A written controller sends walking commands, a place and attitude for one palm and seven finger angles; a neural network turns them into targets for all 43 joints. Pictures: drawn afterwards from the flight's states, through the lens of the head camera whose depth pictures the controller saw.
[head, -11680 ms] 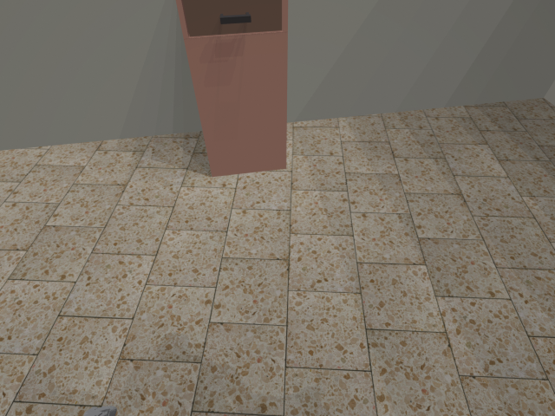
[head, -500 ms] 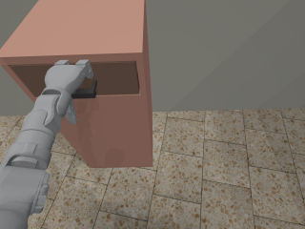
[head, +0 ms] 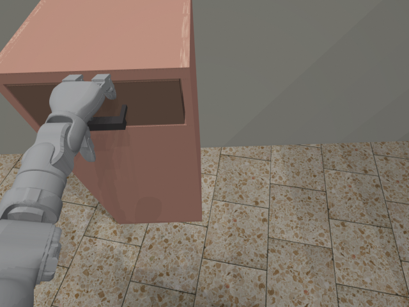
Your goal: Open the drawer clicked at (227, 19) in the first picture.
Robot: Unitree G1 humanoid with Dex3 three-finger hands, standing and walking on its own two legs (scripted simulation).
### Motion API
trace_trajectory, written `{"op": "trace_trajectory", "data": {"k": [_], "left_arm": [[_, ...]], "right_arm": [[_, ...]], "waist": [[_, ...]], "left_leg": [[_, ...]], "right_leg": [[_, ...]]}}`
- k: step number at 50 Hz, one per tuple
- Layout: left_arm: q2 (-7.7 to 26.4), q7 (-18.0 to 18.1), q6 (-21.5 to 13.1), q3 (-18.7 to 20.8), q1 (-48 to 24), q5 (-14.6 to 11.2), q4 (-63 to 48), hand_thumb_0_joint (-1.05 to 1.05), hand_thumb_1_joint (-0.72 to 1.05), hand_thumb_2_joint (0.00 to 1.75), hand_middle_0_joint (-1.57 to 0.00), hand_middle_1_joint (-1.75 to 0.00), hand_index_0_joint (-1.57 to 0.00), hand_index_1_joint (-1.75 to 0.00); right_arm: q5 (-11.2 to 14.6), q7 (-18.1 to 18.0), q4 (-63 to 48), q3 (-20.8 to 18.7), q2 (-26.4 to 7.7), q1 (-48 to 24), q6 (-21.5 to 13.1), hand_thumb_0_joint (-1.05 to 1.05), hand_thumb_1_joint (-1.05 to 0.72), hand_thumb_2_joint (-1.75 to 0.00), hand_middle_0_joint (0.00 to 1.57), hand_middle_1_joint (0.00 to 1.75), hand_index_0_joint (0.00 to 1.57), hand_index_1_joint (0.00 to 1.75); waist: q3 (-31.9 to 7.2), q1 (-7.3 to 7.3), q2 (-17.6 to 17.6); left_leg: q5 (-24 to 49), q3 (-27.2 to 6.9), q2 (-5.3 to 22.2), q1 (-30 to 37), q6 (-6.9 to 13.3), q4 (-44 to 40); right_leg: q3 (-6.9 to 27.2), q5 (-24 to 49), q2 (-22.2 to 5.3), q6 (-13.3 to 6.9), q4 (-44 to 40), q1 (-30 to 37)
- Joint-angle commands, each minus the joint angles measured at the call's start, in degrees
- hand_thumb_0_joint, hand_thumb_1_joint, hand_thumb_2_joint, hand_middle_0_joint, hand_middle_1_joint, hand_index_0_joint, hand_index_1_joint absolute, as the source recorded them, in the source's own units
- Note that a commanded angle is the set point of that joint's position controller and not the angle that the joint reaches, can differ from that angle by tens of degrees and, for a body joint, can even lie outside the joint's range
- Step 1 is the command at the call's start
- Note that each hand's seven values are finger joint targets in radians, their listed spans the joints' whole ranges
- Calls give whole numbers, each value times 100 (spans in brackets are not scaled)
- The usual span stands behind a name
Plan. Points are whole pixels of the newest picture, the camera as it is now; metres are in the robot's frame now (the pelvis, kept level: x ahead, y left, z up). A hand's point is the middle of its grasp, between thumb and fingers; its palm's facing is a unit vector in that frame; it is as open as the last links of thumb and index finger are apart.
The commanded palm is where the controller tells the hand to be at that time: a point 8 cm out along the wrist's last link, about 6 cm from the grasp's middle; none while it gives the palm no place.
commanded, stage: move the hooked fingers above the handle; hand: left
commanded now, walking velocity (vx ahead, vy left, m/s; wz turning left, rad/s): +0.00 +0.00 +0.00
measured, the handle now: (101, 116) +0.51 +0.25 +0.05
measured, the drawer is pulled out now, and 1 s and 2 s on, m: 0.00 0.00 0.00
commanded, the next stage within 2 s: lower the fingers behind the handle in 1.42 s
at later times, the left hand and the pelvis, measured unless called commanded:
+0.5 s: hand (85, 116) +0.46 +0.24 +0.11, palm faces +0.00 +0.01 -1.00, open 13.8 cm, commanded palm +0.43 +0.24 +0.17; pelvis +0.00 +0.00 +0.00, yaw +0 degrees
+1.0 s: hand (85, 120) +0.45 +0.24 +0.11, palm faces -0.04 +0.02 -1.00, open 13.8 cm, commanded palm +0.43 +0.24 +0.17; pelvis -0.01 +0.00 +0.00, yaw +0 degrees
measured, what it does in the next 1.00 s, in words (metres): stands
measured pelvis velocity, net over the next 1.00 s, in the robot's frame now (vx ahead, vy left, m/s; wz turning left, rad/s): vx -0.01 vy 0.00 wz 0.01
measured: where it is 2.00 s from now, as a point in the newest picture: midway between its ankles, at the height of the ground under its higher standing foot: outside the picture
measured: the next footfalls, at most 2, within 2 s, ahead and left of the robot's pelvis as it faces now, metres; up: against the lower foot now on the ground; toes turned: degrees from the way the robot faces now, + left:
none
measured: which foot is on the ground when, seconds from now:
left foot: down 0.00-1.00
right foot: down 0.00-1.00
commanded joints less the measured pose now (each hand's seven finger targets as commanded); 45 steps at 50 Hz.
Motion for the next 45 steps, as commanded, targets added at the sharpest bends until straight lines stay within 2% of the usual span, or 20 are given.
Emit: {"op": "trace_trajectory", "data": {"k": [1, 3, 6, 10, 12, 13, 16, 18, 21, 23, 25, 26, 28, 31, 34, 36, 39, 41, 42, 45], "left_arm": [[1619, 232, 231, 594, -2347, -124, -1037, 0, -50, 30, -30, -120, -30, -120], [1614, 140, 326, 589, -2013, -135, -1007, 0, -50, 30, -30, -120, -30, -120], [1368, -46, 322, 339, -2077, -188, -1138, 0, -50, 30, -30, -120, -30, -120], [1217, -95, 85, 158, -2520, -214, -1623, 0, -50, 30, -30, -120, -30, -120], [1596, 0, -24, 481, -2742, -224, -1587, 0, -50, 30, -30, -120, -30, -120], [1629, 63, -45, 531, -2685, -197, -1552, 0, -50, 30, -30, -120, -30, -120], [1537, 269, -8, 435, -3063, -126, -1432, 0, -50, 30, -30, -120, -30, -120], [1798, 376, 96, 691, -2868, -70, -1316, 0, -50, 30, -30, -120, -30, -120], [1656, 331, 291, 613, -2610, -62, -1025, 0, -50, 30, -30, -120, -30, -120], [1461, 211, 414, 391, -2437, -85, -927, 0, -50, 30, -30, -120, -30, -120], [1348, 57, 424, 273, -2328, -95, -1082, 0, -50, 30, -30, -120, -30, -120], [1168, -31, 398, 134, -2316, -144, -1076, 0, -50, 30, -30, -120, -30, -120], [1185, -133, 289, 169, -2255, -218, -1321, 0, -50, 30, -30, -120, -30, -120], [1325, -123, 70, 325, -2268, -268, -1720, 0, -50, 30, -30, -120, -30, -120], [1683, 93, 49, 649, -2326, -182, -1394, 0, -50, 30, -30, -120, -30, -120], [1957, 279, 47, 846, -2624, -91, -1409, 0, -50, 30, -30, -120, -30, -120], [1948, 436, 164, 824, -2626, -11, -1312, 0, -50, 30, -30, -120, -30, -120], [1812, 404, 255, 684, -2588, -27, -1149, 0, -50, 30, -30, -120, -30, -120], [1536, 343, 293, 398, -2666, -53, -1130, 0, -50, 30, -30, -120, -30, -120], [1320, 122, 339, 207, -2480, -127, -1172, 0, -50, 30, -30, -120, -30, -120]], "right_arm": [[23, 21, -499, -248, -837, 304, -99, 0, -90, -90, 20, 30, 20, 30], [53, 23, -553, -244, -849, 227, -75, 0, -90, -90, 20, 30, 20, 30], [78, 6, -624, -217, -875, 156, -44, 0, -90, -90, 20, 30, 20, 30], [63, -33, -620, -238, -807, 163, -65, 0, -90, -90, 20, 30, 20, 30], [52, -58, -544, -238, -835, 209, -87, 0, -90, -90, 20, 30, 20, 30], [33, -58, -550, -232, -812, 227, -97, 0, -90, -90, 20, 30, 20, 30], [13, -20, -456, -225, -798, 267, -131, 0, -90, -90, 20, 30, 20, 30], [0, -2, -458, -228, -794, 254, -147, 0, -90, -90, 20, 30, 20, 30], [10, 26, -485, -221, -815, 235, -122, 0, -90, -90, 20, 30, 20, 30], [37, 27, -530, -205, -834, 166, -101, 0, -90, -90, 20, 30, 20, 30], [58, 11, -597, -209, -839, 157, -78, 0, -90, -90, 20, 30, 20, 30], [63, 5, -613, -211, -847, 176, -71, 0, -90, -90, 20, 30, 20, 30], [67, -15, -633, -223, -846, 157, -67, 0, -90, -90, 20, 30, 20, 30], [50, -32, -669, -234, -818, 120, -66, 0, -90, -90, 20, 30, 20, 30], [55, -43, -573, -201, -819, 129, -80, 0, -90, -90, 20, 30, 20, 30], [30, -45, -518, -212, -832, 150, -112, 0, -90, -90, 20, 30, 20, 30], [29, -33, -503, -224, -806, 154, -174, 0, -90, -90, 20, 30, 20, 30], [36, -36, -511, -234, -827, 156, -179, 0, -90, -90, 20, 30, 20, 30], [51, -35, -504, -220, -822, 151, -190, 0, -90, -90, 20, 30, 20, 30], [70, -48, -537, -237, -837, 152, -184, 0, -90, -90, 20, 30, 20, 30]], "waist": [[-2346, 44, -47], [-2174, 122, -98], [-1945, -6, -320], [-2036, -49, -39], [-2007, -62, -92], [-2145, -4, -38], [-2133, -87, 89], [-2340, 43, 214], [-2374, 57, 4], [-2138, 24, -78], [-2210, 38, -117], [-2136, -48, -297], [-2061, 24, -221], [-2183, 39, -123], [-1912, 100, -162], [-2058, 81, -118], [-2270, 92, 35], [-2269, 4, -78], [-2175, -58, -82], [-2135, -70, -50]], "left_leg": [[3071, 212, -160, 683, 159, -182], [2977, 244, -152, 632, 177, -233], [2648, 229, -144, 636, 200, -288], [2558, 165, -173, 857, 194, -246], [2433, 129, -178, 790, 191, -238], [2522, 134, -205, 780, 186, -219], [2610, 120, -191, 778, 139, -186], [2755, 142, -201, 790, 136, -175], [2933, 173, -177, 702, 134, -194], [2674, 227, -175, 627, 162, -239], [2691, 214, -171, 695, 179, -257], [2618, 206, -169, 693, 193, -260], [2535, 192, -171, 742, 200, -291], [2697, 182, -183, 817, 200, -251], [2400, 170, -206, 543, 177, -308], [2348, 188, -206, 515, 166, -299], [2418, 214, -213, 586, 162, -279], [2394, 236, -214, 568, 175, -276], [2328, 229, -207, 604, 182, -294], [2384, 238, -207, 756, 201, -287]], "right_leg": [[-343, 2260, 291, -360, -30, 1722], [-339, 2255, 285, -353, -54, 1720], [-349, 1991, 281, -344, -159, 1628], [-319, 1807, 276, -354, -155, 1434], [-316, 1730, 285, -354, -153, 1416], [-309, 1803, 280, -363, -112, 1500], [-344, 1767, 285, -375, -90, 1379], [-337, 1941, 287, -384, -33, 1531], [-349, 2088, 279, -372, -29, 1688], [-340, 2050, 270, -349, -82, 1627], [-335, 2032, 279, -354, -93, 1650], [-348, 1968, 275, -345, -141, 1642], [-323, 1904, 270, -346, -161, 1602], [-312, 1977, 275, -353, -144, 1678], [-318, 1804, 274, -357, -118, 1597], [-299, 1746, 265, -357, -120, 1680], [-289, 1873, 268, -354, -83, 1738], [-288, 1890, 263, -335, -120, 1789], [-297, 1858, 254, -322, -142, 1672], [-305, 1888, 263, -327, -187, 1595]]}}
